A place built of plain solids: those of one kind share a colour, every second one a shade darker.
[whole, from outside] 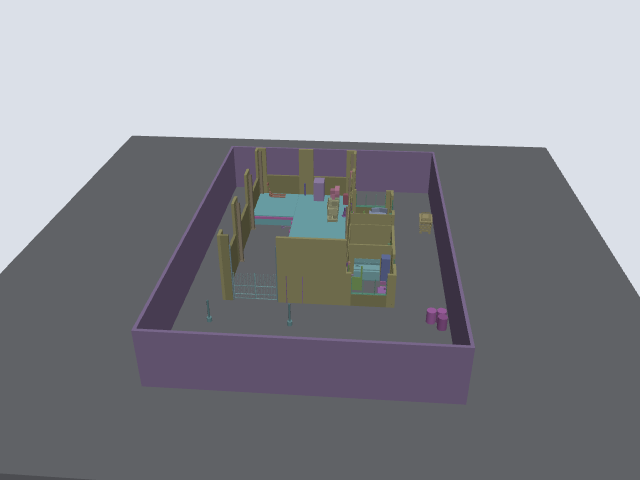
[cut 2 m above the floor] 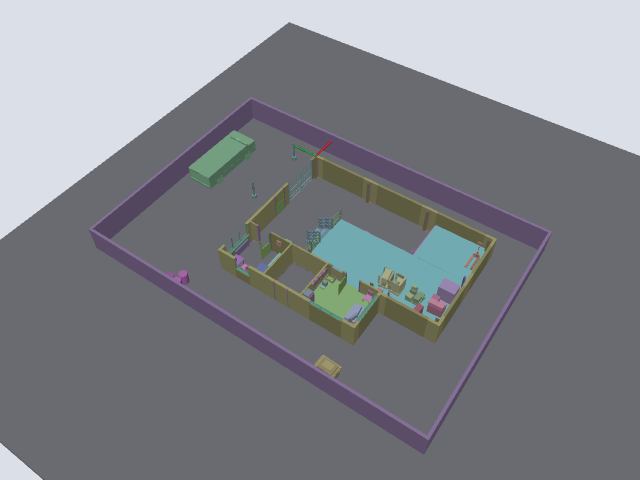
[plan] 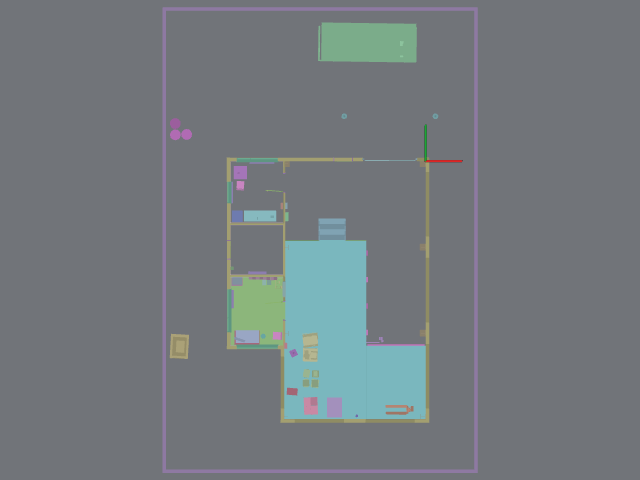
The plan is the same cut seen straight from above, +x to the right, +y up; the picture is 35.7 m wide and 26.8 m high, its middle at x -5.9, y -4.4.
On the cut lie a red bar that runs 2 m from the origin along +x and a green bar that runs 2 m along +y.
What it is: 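A small parcels depot; vehicles drive in at ground level; along the lane and across its end the floor is raised to lorry-floor height for loading, with steps set against it and the checker's office on the raised level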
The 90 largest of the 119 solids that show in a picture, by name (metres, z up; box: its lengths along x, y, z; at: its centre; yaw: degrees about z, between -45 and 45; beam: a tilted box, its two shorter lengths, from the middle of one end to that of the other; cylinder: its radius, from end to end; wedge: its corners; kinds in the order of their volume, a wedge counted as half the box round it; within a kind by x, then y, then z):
{
 "yard_bound_1": {"box": [0.2, 26.0, 3.9], "at": [-14.6, -4.4, 1.9]},
 "yard_bound_2": {"box": [17.61, 0.2, 3.9], "at": [-5.89, -17.31, 1.9]},
 "yard_bound_3": {"box": [17.61, 0.2, 3.9], "at": [-5.89, 8.5, 1.9]},
 "yard_bound_4": {"box": [0.2, 26.0, 3.9], "at": [2.81, -4.4, 1.9]},
 "raised_floor_bank_1": {"box": [4.6, 10.0, 0.9], "at": [-5.62, -9.4, 0.4]},
 "raised_floor_bank_2": {"box": [3.32, 4.1, 0.9], "at": [-1.66, -12.35, 0.4]},
 "wall_1": {"box": [0.2, 0.96, 3.4], "at": [-11.0, -10.03, 1.65]},
 "wall_2": {"box": [0.2, 2.41, 1.9], "at": [-11.0, -8.35, 0.9]},
 "wall_3": {"box": [0.2, 0.76, 3.4], "at": [-11.0, -6.78, 1.65]},
 "wall_4": {"box": [0.2, 2.9, 2.55], "at": [-11.0, -4.95, 1.23]},
 "wall_5": {"box": [0.2, 1.16, 2.55], "at": [-11.0, -2.92, 1.23]},
 "wall_6": {"box": [0.2, 1.21, 0.95], "at": [-11.0, -1.75, 0.42]},
 "wall_7": {"box": [0.2, 1.36, 2.55], "at": [-11.0, -0.47, 1.23]},
 "wall_8": {"box": [0.56, 0.2, 3.4], "at": [-10.82, -10.4, 1.65]},
 "wall_9": {"box": [0.56, 0.2, 2.55], "at": [-10.82, 0.1, 1.23]},
 "wall_10": {"box": [2.31, 0.2, 2.0], "at": [-9.4, -10.4, 0.95]},
 "wall_11": {"box": [3.0, 0.06, 3.4], "at": [-9.4, -6.43, 1.65]},
 "wall_12": {"box": [3.0, 0.06, 2.55], "at": [-9.4, -6.37, 1.23]},
 "wall_13": {"box": [3.0, 0.06, 2.55], "at": [-9.4, -3.53, 1.23]},
 "wall_14": {"box": [3.0, 0.06, 2.55], "at": [-9.4, -3.47, 1.23]},
 "wall_15": {"box": [2.31, 0.2, 0.95], "at": [-9.4, 0.1, 0.42]},
 "wall_16": {"box": [0.36, 0.2, 3.4], "at": [-8.07, -10.4, 1.65]},
 "wall_17": {"box": [0.36, 0.2, 2.55], "at": [-8.07, 0.1, 1.23]},
 "wall_18": {"box": [0.2, 0.81, 4.95], "at": [-8.0, -14.2, 2.42]},
 "wall_19": {"box": [0.2, 2.91, 2.55], "at": [-8.0, -12.35, 1.23]},
 "wall_20": {"box": [0.2, 0.61, 4.95], "at": [-8.0, -10.6, 2.42]},
 "wall_21": {"box": [0.06, 1.42, 2.52], "at": [-7.93, -9.6, 2.09]},
 "wall_22": {"box": [0.06, 0.91, 1.02], "at": [-7.93, -7.15, 1.34]},
 "wall_23": {"box": [0.06, 2.9, 2.55], "at": [-7.93, -4.95, 1.23]},
 "wall_24": {"box": [0.06, 1.75, 2.55], "at": [-7.93, -2.62, 1.23]},
 "wall_25": {"box": [0.06, 0.66, 2.55], "at": [-7.93, -0.33, 1.23]},
 "wall_26": {"box": [0.06, 3.02, 4.95], "at": [-7.87, -4.95, 2.42]},
 "wall_27": {"box": [0.06, 1.81, 4.95], "at": [-7.87, -2.65, 2.42]},
 "wall_28": {"box": [0.81, 0.2, 4.95], "at": [-7.7, -14.5, 2.42]},
 "wall_29": {"box": [2.76, 0.2, 2.55], "at": [-5.92, -14.5, 1.23]},
 "wall_30": {"box": [4.41, 0.2, 4.95], "at": [-5.7, 0.1, 2.42]},
 "wall_31": {"box": [1.21, 0.2, 4.95], "at": [-3.95, -14.5, 2.42]},
 "wall_32": {"box": [2.76, 0.2, 2.55], "at": [-1.98, -14.5, 1.23]},
 "wall_33": {"box": [0.81, 0.2, 4.95], "at": [-0.2, -14.5, 2.42]},
 "wall_34": {"box": [0.71, 0.2, 4.95], "at": [-0.15, 0.1, 2.42]},
 "wall_35": {"box": [0.2, 0.81, 4.95], "at": [0.1, -14.2, 2.42]},
 "wall_36": {"box": [0.2, 3.61, 2.55], "at": [0.1, -12.0, 1.23]},
 "wall_37": {"box": [0.2, 1.21, 4.95], "at": [0.1, -9.6, 2.42]},
 "wall_38": {"box": [0.2, 3.61, 2.55], "at": [0.1, -7.2, 1.23]},
 "wall_39": {"box": [0.2, 1.21, 4.95], "at": [0.1, -4.8, 2.42]},
 "wall_40": {"box": [0.2, 3.61, 2.55], "at": [0.1, -2.4, 1.23]},
 "wall_41": {"box": [0.2, 0.81, 4.95], "at": [0.1, -0.2, 2.42]},
 "beyond_van_1": {"box": [0.02, 1.96, 1.1], "at": [-5.93, 6.58, 0.87], "yaw": -0.8},
 "beyond_van_2": {"box": [0.66, 0.23, 0.71], "at": [-4.86, 5.68, 0.3], "yaw": -0.8},
 "beyond_van_3": {"box": [4.61, 0.06, 0.2], "at": [-3.64, 5.59, 1.34], "yaw": -0.8},
 "beyond_van_4": {"box": [5.29, 2.16, 1.0], "at": [-3.18, 6.63, 0.79], "yaw": -0.8},
 "beyond_van_5": {"box": [0.66, 0.23, 0.71], "at": [-1.52, 5.63, 0.3], "yaw": -0.8},
 "raised_floor_office_1": {"box": [3.13, 4.03, 0.9], "at": [-9.4, -8.35, 0.4]},
 "roll_cages_nested_1": {"box": [0.85, 1.12, 1.7], "at": [-5.09, -13.75, 1.65]},
 "door_landing_1": {"box": [1.52, 0.32, 0.73], "at": [-5.22, -4.26, 0.32]},
 "door_landing_2": {"box": [1.52, 0.32, 0.56], "at": [-5.22, -3.96, 0.23]},
 "door_landing_3": {"box": [1.52, 0.32, 0.39], "at": [-5.22, -3.66, 0.14]},
 "door_landing_4": {"box": [1.52, 0.32, 0.22], "at": [-5.22, -3.36, 0.06]},
 "kitchenette_1": {"box": [1.8, 0.6, 0.68], "at": [-9.24, -3.07, 0.44]},
 "kitchenette_2": {"box": [1.79, 0.62, 0.1], "at": [-9.24, -3.06, 0.93]},
 "beyond_drums_1": {"cylinder": 0.3, "from": [-13.98, 1.47, -0.06], "to": [-13.98, 1.47, 0.87]},
 "beyond_drums_2": {"cylinder": 0.3, "from": [-13.98, 2.1, -0.06], "to": [-13.98, 2.1, 0.87]},
 "beyond_drums_3": {"cylinder": 0.3, "from": [-13.35, 1.49, -0.06], "to": [-13.35, 1.49, 0.87]},
 "fridge_tall_1": {"box": [0.6, 0.64, 1.9], "at": [-10.51, -3.07, 0.9]},
 "cage_trolley_1": {"box": [0.82, 0.12, 0.88], "at": [-6.45, -11.13, 1.58], "yaw": -2.1},
 "cage_trolley_2": {"box": [0.8, 0.73, 0.23], "at": [-6.44, -10.81, 0.91], "yaw": -2.1},
 "cage_trolley_3": {"box": [0.82, 0.42, 0.47], "at": [-6.44, -9.99, 1.67], "yaw": 8.4},
 "radiator_1": {"box": [0.1, 1.2, 0.6], "at": [-10.81, -1.75, 0.41]},
 "radiator_2": {"box": [0.14, 1.02, 0.6], "at": [-10.78, -7.7, 1.26]},
 "radiator_3": {"box": [1.02, 0.14, 0.76], "at": [-9.4, -6.22, 0.49]},
 "radiator_4": {"box": [1.38, 0.1, 0.6], "at": [-9.15, -0.09, 0.41]},
 "beyond_waste_container_1": {"box": [1.02, 1.36, 0.09], "at": [-13.75, -10.35, 1.09], "yaw": -3.1},
 "beyond_waste_container_2": {"box": [0.77, 1.06, 0.19], "at": [-13.75, -10.35, 1.17], "yaw": -3.1},
 "beyond_waste_container_3": {"box": [0.47, 0.67, 0.22], "at": [-13.7, -10.35, 1.18], "yaw": -3.1},
 "carton_stack_1": {"box": [0.38, 0.48, 0.34], "at": [-6.62, -13.43, 1.7], "yaw": 2.5},
 "carton_stack_2": {"box": [0.38, 0.48, 0.34], "at": [-6.6, -13.91, 1.7], "yaw": 2.5},
 "carton_stack_3": {"box": [0.38, 0.48, 0.34], "at": [-6.24, -13.42, 1.7], "yaw": 2.5},
 "carton_stack_4": {"box": [0.38, 0.48, 0.34], "at": [-6.22, -13.91, 1.36], "yaw": 2.5},
 "tote_stack_1": {"box": [0.6, 0.4, 0.93], "at": [-7.45, -12.86, 1.26], "yaw": -4.6},
 "door_leaf_1": {"box": [0.99, 0.044, 1.09], "at": [-8.46, -1.66, 0.49], "yaw": -4.4},
 "door_leaf_2": {"box": [0.99, 0.044, 1.09], "at": [-8.45, -7.9, 1.34], "yaw": 5.3},
 "door_leaf_3": {"box": [1.0, 0.044, 1.09], "at": [-4.6, 0.0, 0.49]},
 "desk_load_drowned_1": {"box": [1.3, 0.72, 0.12], "at": [-9.95, -9.8, 1.64]},
 "parcel_stack_1": {"box": [0.37, 0.36, 0.37], "at": [-6.68, -12.39, 1.37], "yaw": 2.2},
 "parcel_stack_2": {"box": [0.36, 0.43, 0.3], "at": [-6.65, -11.85, 1.17], "yaw": -9.8},
 "roller_shutter_1": {"box": [0.11, 0.1, 4.25], "at": [-3.48, 0.11, 2.08]},
 "roller_shutter_2": {"box": [0.11, 0.1, 4.25], "at": [-0.52, 0.11, 2.08]},
 "desk_frame_1": {"box": [1.4, 0.8, 0.07], "at": [-9.98, -9.85, 1.54]},
 "bank_brink_1": {"box": [3.22, 0.09, 0.2], "at": [-1.66, -10.27, 0.67]},
 "cab_top_1": {"box": [0.54, 0.43, 0.22], "at": [-10.53, -6.69, 1.97]}
}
